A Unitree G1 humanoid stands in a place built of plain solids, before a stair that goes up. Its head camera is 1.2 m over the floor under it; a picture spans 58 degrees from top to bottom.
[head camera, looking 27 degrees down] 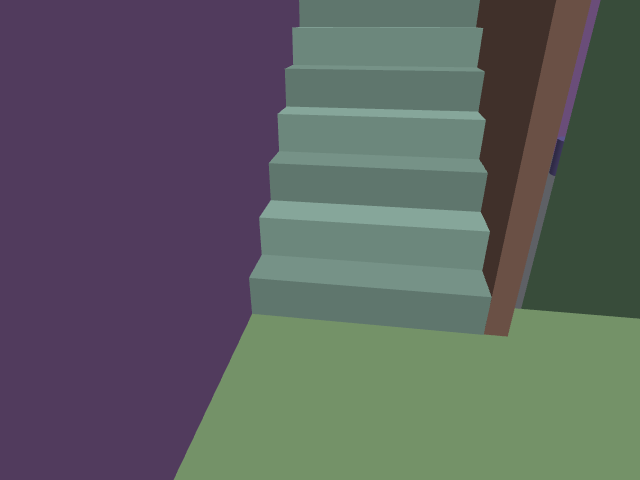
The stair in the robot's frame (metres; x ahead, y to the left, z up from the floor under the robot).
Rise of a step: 0.19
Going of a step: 0.21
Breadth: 1.02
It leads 8 degrees to the right of straight ahead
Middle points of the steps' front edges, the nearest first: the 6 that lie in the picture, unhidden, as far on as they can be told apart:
1.54 -0.19 0.20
1.75 -0.23 0.39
1.96 -0.26 0.58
2.17 -0.29 0.77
2.39 -0.32 0.97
2.60 -0.35 1.16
